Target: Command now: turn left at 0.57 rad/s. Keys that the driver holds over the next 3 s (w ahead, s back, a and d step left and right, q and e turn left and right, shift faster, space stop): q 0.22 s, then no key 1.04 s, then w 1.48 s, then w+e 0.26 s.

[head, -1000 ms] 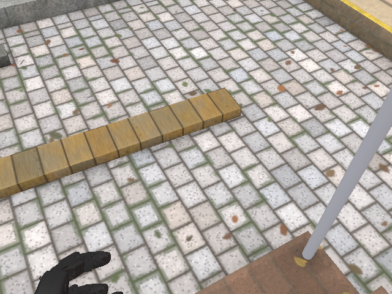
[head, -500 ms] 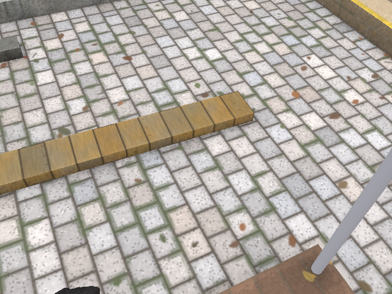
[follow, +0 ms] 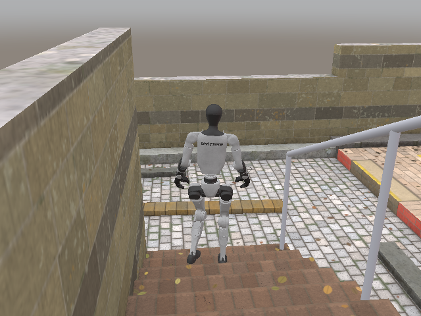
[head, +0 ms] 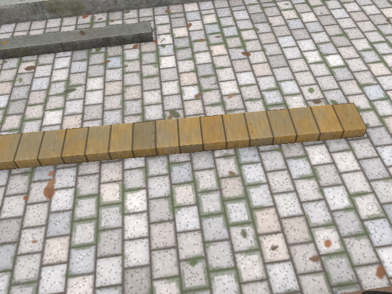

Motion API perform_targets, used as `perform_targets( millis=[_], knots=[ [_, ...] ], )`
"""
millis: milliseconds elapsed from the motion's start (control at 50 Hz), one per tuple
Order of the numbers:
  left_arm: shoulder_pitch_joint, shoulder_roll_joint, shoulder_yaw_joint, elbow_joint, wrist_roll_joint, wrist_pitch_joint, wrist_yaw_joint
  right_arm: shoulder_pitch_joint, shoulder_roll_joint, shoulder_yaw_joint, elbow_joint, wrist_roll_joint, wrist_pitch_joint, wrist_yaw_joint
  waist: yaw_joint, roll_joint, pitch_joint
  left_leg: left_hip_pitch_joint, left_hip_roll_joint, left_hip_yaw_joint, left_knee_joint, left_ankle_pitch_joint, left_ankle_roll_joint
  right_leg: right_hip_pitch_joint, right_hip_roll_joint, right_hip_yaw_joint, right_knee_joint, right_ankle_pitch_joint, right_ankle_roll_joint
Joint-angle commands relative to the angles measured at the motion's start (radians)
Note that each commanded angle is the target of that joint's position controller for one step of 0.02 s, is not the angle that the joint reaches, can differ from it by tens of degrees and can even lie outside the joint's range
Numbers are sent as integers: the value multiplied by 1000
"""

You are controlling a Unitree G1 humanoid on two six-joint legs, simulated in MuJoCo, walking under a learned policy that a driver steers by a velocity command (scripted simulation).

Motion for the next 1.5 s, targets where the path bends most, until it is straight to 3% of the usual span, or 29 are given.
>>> perform_targets(
  millis=[20,80,180,240,280,320,340,360,380,400,420,460,540,620,740,800,820,840,860,980,1080,1100,1260,1320,1360,1400,1440,1480,1500],
  knots=[
    [-73,100,22,-72,-18,0,28,66,-112,-46,-34,-5,15,-6,-40,-136,-43,-200,86,23,236,111,-48,170,-278,260,-225,375,-197],
    [-12,109,20,-51,-3,16,52,30,-51,-21,-43,13,25,-10,12,-161,-62,-171,96,102,124,193,-61,192,-236,142,-242,278,-189],
    [25,178,35,-41,5,27,62,-19,-6,13,-75,-6,18,1,56,-214,-68,-84,176,206,-109,184,-42,141,-295,77,-219,194,-199],
    [41,204,40,-35,-4,34,62,-9,-9,18,-74,3,8,7,71,-233,-58,24,169,261,-246,133,2,69,-321,66,-206,111,-190],
    [48,223,42,-33,-26,27,60,40,2,17,-56,1,0,8,50,-258,-49,92,162,275,-353,82,33,51,-345,107,-195,87,-175],
    [21,195,37,-26,-41,27,66,141,8,7,-1,-11,-14,15,5,-213,-83,237,143,291,-566,188,76,22,-326,87,-95,112,-132],
    [46,160,29,-13,-41,23,67,214,-19,-9,43,-13,-16,11,-6,-149,-90,338,118,292,-681,269,102,-30,-280,29,17,71,-69],
    [72,89,9,-31,-20,14,60,258,-126,-42,49,-18,-22,2,14,111,-114,513,310,-22,-752,609,165,-244,-183,-64,358,-157,50],
    [38,79,3,-84,6,-7,58,213,-168,-40,20,-34,-33,1,45,237,-92,487,550,-333,-815,958,322,-447,-69,25,523,-392,115],
    [-41,139,22,-96,-26,-17,71,200,-151,-37,26,-71,-53,14,-10,168,-112,395,567,-374,-901,710,420,-429,-56,139,575,-385,109],
    [-39,163,41,-80,-47,-10,86,158,-93,-23,55,-78,-60,22,18,99,-43,356,518,-300,-885,555,408,-435,-71,170,619,-318,101],
    [54,142,55,-2,-15,21,97,69,-18,0,79,-37,-62,18,64,57,-13,295,428,-160,-844,557,321,-399,-71,199,678,-158,103],
    [151,66,42,47,-17,36,77,77,39,22,153,-33,-73,-2,92,35,-58,280,358,-8,-788,784,255,-280,-40,211,679,17,121],
    [119,17,20,27,-9,32,73,104,30,20,208,-32,-74,-20,77,61,-85,341,353,19,-743,875,222,-226,-64,186,481,31,126],
    [143,16,17,60,-20,17,71,106,21,21,261,-30,-61,-15,56,103,-37,254,357,-23,-803,709,226,0,-79,84,157,-116,133],
    [218,34,19,101,1,7,67,102,37,26,302,-12,-71,-5,91,21,-19,242,320,-23,-779,687,180,163,-99,113,-112,163,94],
    [233,86,29,109,-1,8,67,145,32,22,305,-19,-78,1,46,-60,-35,239,270,-3,-772,618,146,205,-125,136,-108,313,74],
    [228,98,34,123,-13,8,63,166,14,13,318,-17,-81,5,25,-117,-26,248,239,34,-797,580,125,188,-118,132,-106,292,53],
    [232,64,28,138,-9,3,60,144,2,10,328,-8,-83,5,43,-122,-10,280,219,81,-803,512,118,149,-102,132,-135,236,51],
    [216,40,20,170,-16,-7,65,104,37,13,380,-10,-59,3,50,-67,8,346,199,122,-837,481,102,168,-79,110,-226,205,46],
    [218,53,18,188,-12,-8,64,123,19,14,422,-14,-54,-1,46,-66,15,356,202,134,-845,476,88,168,-69,105,-249,228,31],
    [231,51,14,205,-19,-1,67,122,32,17,413,-24,-50,-2,29,-50,20,369,197,146,-848,473,77,158,-69,110,-248,235,23],
    [241,66,6,238,-17,6,64,173,19,25,464,-16,-48,-15,21,-47,42,355,201,157,-856,450,51,178,-65,112,-265,253,14],
    [240,114,26,237,-37,12,65,182,23,22,472,-8,-48,-21,29,-109,64,277,131,241,-756,92,61,144,-60,150,-303,-266,-37],
    [283,155,41,227,-44,7,65,146,33,20,454,-10,-69,-15,56,-176,133,131,114,271,-616,4,72,118,-161,305,-386,-545,-115],
    [288,180,55,217,-47,-3,63,113,45,20,444,-9,-99,0,61,-209,168,84,171,245,-522,71,85,93,-262,435,-421,-511,-181],
    [221,158,51,187,-44,-11,64,148,30,9,452,-8,-125,14,26,-227,153,176,189,238,-575,64,108,35,-244,400,-388,-439,-170],
    [116,117,38,156,-55,-18,59,354,43,-1,530,-9,-141,27,-75,-154,122,449,163,246,-694,167,125,-145,-146,277,-238,-343,-112],
    [77,65,24,133,-55,-33,55,473,1,-16,566,-8,-150,26,-112,-13,102,556,270,53,-792,57,166,-264,-45,165,-1,-253,-56]
  ],
)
